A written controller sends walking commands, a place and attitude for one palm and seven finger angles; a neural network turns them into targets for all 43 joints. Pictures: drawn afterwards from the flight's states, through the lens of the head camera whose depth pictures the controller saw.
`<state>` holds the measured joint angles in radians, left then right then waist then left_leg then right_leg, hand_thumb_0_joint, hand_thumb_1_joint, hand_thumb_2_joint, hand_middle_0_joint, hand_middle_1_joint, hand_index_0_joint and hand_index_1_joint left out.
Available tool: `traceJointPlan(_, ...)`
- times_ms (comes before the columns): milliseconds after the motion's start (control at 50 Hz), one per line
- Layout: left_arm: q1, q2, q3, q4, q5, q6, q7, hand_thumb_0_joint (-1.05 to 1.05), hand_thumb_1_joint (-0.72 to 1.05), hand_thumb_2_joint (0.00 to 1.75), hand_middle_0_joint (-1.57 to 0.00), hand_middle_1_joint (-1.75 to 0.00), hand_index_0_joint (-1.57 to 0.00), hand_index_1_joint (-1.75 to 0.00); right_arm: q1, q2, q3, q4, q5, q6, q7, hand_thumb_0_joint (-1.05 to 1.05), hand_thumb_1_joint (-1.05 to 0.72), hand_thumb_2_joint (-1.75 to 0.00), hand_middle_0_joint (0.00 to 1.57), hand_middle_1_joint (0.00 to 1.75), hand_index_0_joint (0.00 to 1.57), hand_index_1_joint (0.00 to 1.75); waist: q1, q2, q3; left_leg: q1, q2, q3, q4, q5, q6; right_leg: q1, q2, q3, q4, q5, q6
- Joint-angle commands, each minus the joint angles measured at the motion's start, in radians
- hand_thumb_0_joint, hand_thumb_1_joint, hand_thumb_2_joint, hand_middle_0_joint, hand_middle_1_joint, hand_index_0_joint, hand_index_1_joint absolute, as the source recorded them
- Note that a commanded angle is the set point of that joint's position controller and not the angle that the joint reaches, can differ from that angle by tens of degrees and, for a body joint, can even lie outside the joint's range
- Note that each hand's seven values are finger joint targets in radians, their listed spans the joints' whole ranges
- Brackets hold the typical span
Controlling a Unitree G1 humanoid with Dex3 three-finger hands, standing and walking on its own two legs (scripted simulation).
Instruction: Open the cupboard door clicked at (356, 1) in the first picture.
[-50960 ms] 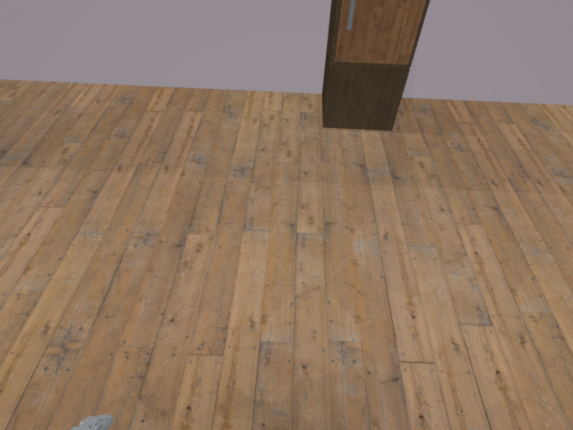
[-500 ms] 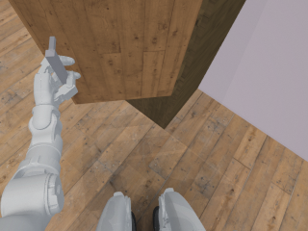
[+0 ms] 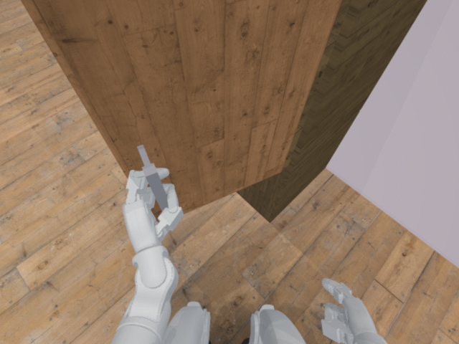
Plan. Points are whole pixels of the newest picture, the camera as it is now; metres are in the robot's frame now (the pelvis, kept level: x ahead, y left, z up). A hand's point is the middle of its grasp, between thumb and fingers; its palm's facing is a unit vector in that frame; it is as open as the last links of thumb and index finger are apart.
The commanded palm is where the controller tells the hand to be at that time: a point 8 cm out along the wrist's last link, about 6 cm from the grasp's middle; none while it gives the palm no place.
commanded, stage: pull the door open along its arc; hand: left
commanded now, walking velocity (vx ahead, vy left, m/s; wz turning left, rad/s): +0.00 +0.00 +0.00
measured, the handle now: (155, 182) +0.38 +0.15 +0.02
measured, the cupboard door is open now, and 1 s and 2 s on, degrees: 72 89 91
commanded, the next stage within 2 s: open thumb and fingers to let go in 0.36 s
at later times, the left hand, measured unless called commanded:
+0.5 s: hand (216, 249) +0.27 +0.04 +0.02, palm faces +0.37 -0.93 -0.04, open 5.8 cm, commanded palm +0.23 +0.08 +0.01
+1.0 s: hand (216, 242) +0.28 +0.04 +0.01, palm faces +0.41 -0.91 -0.04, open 12.7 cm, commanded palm +0.23 +0.08 +0.01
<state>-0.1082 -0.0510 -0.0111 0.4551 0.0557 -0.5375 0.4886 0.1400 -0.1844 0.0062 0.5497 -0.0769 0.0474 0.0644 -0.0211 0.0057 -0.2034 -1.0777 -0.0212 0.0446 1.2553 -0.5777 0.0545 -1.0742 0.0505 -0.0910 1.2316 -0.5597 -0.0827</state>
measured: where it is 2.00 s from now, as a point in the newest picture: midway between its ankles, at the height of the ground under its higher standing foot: outside the picture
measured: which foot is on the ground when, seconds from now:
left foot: down 0.00-1.00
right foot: down 0.00-1.00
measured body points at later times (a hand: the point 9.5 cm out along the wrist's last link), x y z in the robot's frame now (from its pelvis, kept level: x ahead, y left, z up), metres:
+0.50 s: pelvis -0.01 -0.04 +0.00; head +0.08 -0.06 +0.44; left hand +0.25 +0.08 +0.02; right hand +0.19 -0.25 -0.11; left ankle +0.01 +0.09 -0.63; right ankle +0.01 -0.07 -0.63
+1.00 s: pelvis -0.01 -0.05 +0.00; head +0.09 -0.07 +0.44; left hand +0.26 +0.09 +0.01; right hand +0.18 -0.26 -0.13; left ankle +0.01 +0.09 -0.63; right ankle +0.01 -0.07 -0.63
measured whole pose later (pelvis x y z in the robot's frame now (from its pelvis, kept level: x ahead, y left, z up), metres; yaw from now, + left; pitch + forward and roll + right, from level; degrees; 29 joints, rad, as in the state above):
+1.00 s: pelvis -0.01 -0.05 +0.00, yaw +5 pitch +22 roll +3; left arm 0.09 -0.11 -0.18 0.28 0.09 -0.42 0.56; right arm 0.17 -0.20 0.00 0.61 -0.08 -0.11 0.02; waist -0.02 0.02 -0.21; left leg -1.08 -0.04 -0.02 1.24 -0.54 -0.03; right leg -1.08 0.03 -0.16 1.26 -0.57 -0.15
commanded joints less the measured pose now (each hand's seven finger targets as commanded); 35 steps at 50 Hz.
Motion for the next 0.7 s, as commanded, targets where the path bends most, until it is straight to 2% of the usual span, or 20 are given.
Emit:
traceJointPlan(0, -0.054, 0.022, -0.011, -0.223, 0.038, -0.046, 0.084, 0.00, 0.90, 0.90, -0.40, -1.35, -0.40, -1.35, 0.047, -0.108, -0.049, -0.085, -0.001, -0.045, -0.014, 0.00, -0.90, -0.90, 0.20, 0.30, 0.20, 0.30, 0.013, -0.036, -0.364, 0.204, -0.002, -0.076, -0.145, 0.365, -0.044, 0.349, -0.035, 0.096, -0.175, 0.455, 0.053)
traceJointPlan(140, 0.086, -0.077, -0.142, -0.294, 0.047, -0.024, 0.070, 0.00, 0.90, 0.90, -0.40, -1.35, -0.40, -1.35, 0.012, -0.087, -0.036, -0.088, -0.004, -0.100, -0.020, 0.00, -0.90, -0.90, 0.20, 0.30, 0.20, 0.30, 0.010, -0.061, -0.338, 0.185, -0.008, -0.079, -0.146, 0.326, -0.044, 0.386, -0.057, 0.119, -0.207, 0.492, 0.063)
traceJointPlan(180, 0.112, -0.090, -0.163, -0.299, 0.055, -0.018, 0.070, 0.00, 0.90, 0.90, -0.40, -1.35, -0.40, -1.35, 0.002, -0.083, -0.032, -0.089, -0.005, -0.118, -0.021, 0.00, -0.90, -0.90, 0.20, 0.30, 0.20, 0.30, 0.000, -0.092, -0.305, 0.155, -0.011, -0.082, -0.141, 0.285, -0.044, 0.383, -0.069, 0.133, -0.222, 0.470, 0.071)
traceJointPlan(220, 0.147, -0.106, -0.192, -0.329, 0.076, -0.013, 0.074, 0.00, 0.90, 0.90, -0.40, -1.35, -0.40, -1.35, -0.007, -0.079, -0.029, -0.096, -0.008, -0.137, -0.022, 0.00, -0.90, -0.90, 0.20, 0.30, 0.20, 0.30, 0.003, -0.072, -0.301, 0.136, -0.015, -0.085, -0.133, 0.261, -0.045, 0.379, -0.075, 0.150, -0.228, 0.443, 0.070)
traceJointPlan(280, 0.180, -0.140, -0.227, -0.344, 0.099, 0.000, 0.083, 0.00, 0.90, 0.90, -0.40, -1.35, -0.40, -1.35, -0.019, -0.070, -0.026, -0.092, -0.009, -0.165, -0.024, 0.00, -0.90, -0.90, 0.20, 0.30, 0.20, 0.30, -0.005, -0.091, -0.287, 0.107, -0.019, -0.088, -0.115, 0.223, -0.048, 0.372, -0.094, 0.181, -0.245, 0.410, 0.077)
traceJointPlan(300, 0.199, -0.156, -0.243, -0.357, 0.096, 0.008, 0.085, 0.00, 0.90, 0.90, -0.40, -1.35, -0.40, -1.35, -0.027, -0.069, -0.023, -0.095, -0.008, -0.174, -0.024, 0.00, -0.90, -0.90, 0.20, 0.30, 0.20, 0.30, -0.002, -0.078, -0.290, 0.105, -0.020, -0.089, -0.114, 0.212, -0.050, 0.370, -0.096, 0.185, -0.249, 0.395, 0.076)
traceJointPlan(360, 0.274, -0.197, -0.282, -0.387, 0.083, 0.040, 0.081, 0.00, 0.90, 0.90, -0.40, -1.35, -0.40, -1.35, -0.035, -0.064, -0.018, -0.108, -0.003, -0.196, -0.022, 0.00, -0.90, -0.90, 0.20, 0.30, 0.20, 0.30, -0.003, -0.093, -0.278, 0.083, -0.025, -0.091, -0.105, 0.184, -0.054, 0.380, -0.110, 0.211, -0.275, 0.360, 0.080)
traceJointPlan(380, 0.243, -0.179, -0.266, -0.387, 0.077, 0.048, 0.085, 0.00, 0.90, 0.90, -0.40, -1.35, -0.40, -1.35, -0.034, -0.066, -0.019, -0.104, -0.003, -0.201, -0.026, 0.00, -0.90, -0.90, 0.20, 0.30, 0.20, 0.30, -0.013, -0.118, -0.267, 0.065, -0.025, -0.094, -0.095, 0.172, -0.054, 0.380, -0.116, 0.228, -0.285, 0.350, 0.085)
traceJointPlan(420, 0.151, -0.139, -0.231, -0.392, 0.076, 0.054, 0.100, 0.00, 0.90, 0.90, -0.40, -1.35, -0.40, -1.35, -0.032, -0.071, -0.019, -0.095, -0.002, -0.203, -0.033, 0.00, -0.90, -0.90, 0.20, 0.30, 0.20, 0.30, -0.020, -0.101, -0.244, 0.035, -0.026, -0.098, -0.077, 0.152, -0.054, 0.360, -0.120, 0.244, -0.289, 0.298, 0.082)
traceJointPlan(440, 0.052, -0.095, -0.194, -0.378, 0.077, 0.049, 0.113, 0.00, 0.90, 0.90, -0.40, -1.35, -0.40, -1.35, -0.032, -0.075, -0.020, -0.077, -0.003, -0.203, -0.039, 0.00, -0.90, -0.90, 0.20, 0.30, 0.20, 0.30, -0.037, -0.114, -0.234, 0.015, -0.022, -0.097, -0.060, 0.140, -0.053, 0.346, -0.127, 0.261, -0.291, 0.277, 0.088)
traceJointPlan(500, 0.045, -0.113, -0.202, -0.346, 0.079, 0.045, 0.112, 0.00, 0.69, 0.81, -0.38, -1.33, -0.38, -1.33, -0.035, -0.072, -0.021, -0.078, -0.005, -0.210, -0.042, 0.00, -0.90, -0.90, 0.20, 0.30, 0.20, 0.30, -0.028, -0.103, -0.254, -0.004, -0.025, -0.094, -0.049, 0.118, -0.053, 0.354, -0.139, 0.284, -0.303, 0.231, 0.097)
traceJointPlan(520, 0.041, -0.102, -0.192, -0.362, 0.076, 0.043, 0.111, 0.00, 0.62, 0.78, -0.38, -1.32, -0.38, -1.32, -0.027, -0.074, -0.024, -0.082, -0.004, -0.212, -0.043, 0.00, -0.90, -0.90, 0.20, 0.30, 0.20, 0.30, -0.026, -0.104, -0.284, -0.004, -0.025, -0.094, -0.047, 0.133, -0.053, 0.380, -0.140, 0.288, -0.297, 0.266, 0.097)
traceJointPlan(540, 0.058, -0.101, -0.189, -0.370, 0.074, 0.041, 0.108, 0.00, 0.55, 0.75, -0.38, -1.31, -0.38, -1.31, -0.021, -0.074, -0.027, -0.083, -0.005, -0.212, -0.043, 0.00, -0.90, -0.90, 0.20, 0.30, 0.20, 0.30, -0.014, -0.099, -0.320, -0.003, -0.025, -0.092, -0.048, 0.149, -0.055, 0.410, -0.145, 0.295, -0.288, 0.315, 0.113)
traceJointPlan(580, 0.099, -0.112, -0.200, -0.382, 0.071, 0.049, 0.098, 0.00, 0.41, 0.69, -0.36, -1.30, -0.36, -1.30, -0.007, -0.076, -0.029, -0.090, -0.003, -0.210, -0.040, 0.00, -0.90, -0.90, 0.20, 0.30, 0.20, 0.30, -0.013, -0.098, -0.342, 0.008, -0.025, -0.091, -0.057, 0.176, -0.055, 0.446, -0.147, 0.289, -0.277, 0.409, 0.126)
traceJointPlan(620, 0.110, -0.100, -0.193, -0.375, 0.065, 0.059, 0.087, 0.00, 0.27, 0.63, -0.35, -1.28, -0.35, -1.28, 0.000, -0.078, -0.028, -0.091, -0.001, -0.206, -0.042, 0.00, -0.90, -0.90, 0.20, 0.30, 0.20, 0.30, -0.021, -0.124, -0.330, -0.012, -0.024, -0.096, -0.055, 0.178, -0.055, 0.462, -0.149, 0.289, -0.278, 0.434, 0.121)
traceJointPlan(680, 0.064, -0.100, -0.198, -0.384, 0.065, 0.054, 0.085, 0.00, 0.06, 0.54, -0.34, -1.26, -0.34, -1.26, -0.005, -0.078, -0.029, -0.085, 0.001, -0.202, -0.043, 0.00, -0.90, -0.90, 0.20, 0.30, 0.20, 0.30, -0.028, -0.116, -0.306, -0.018, -0.022, -0.095, -0.051, 0.156, -0.055, 0.439, -0.154, 0.300, -0.289, 0.380, 0.132)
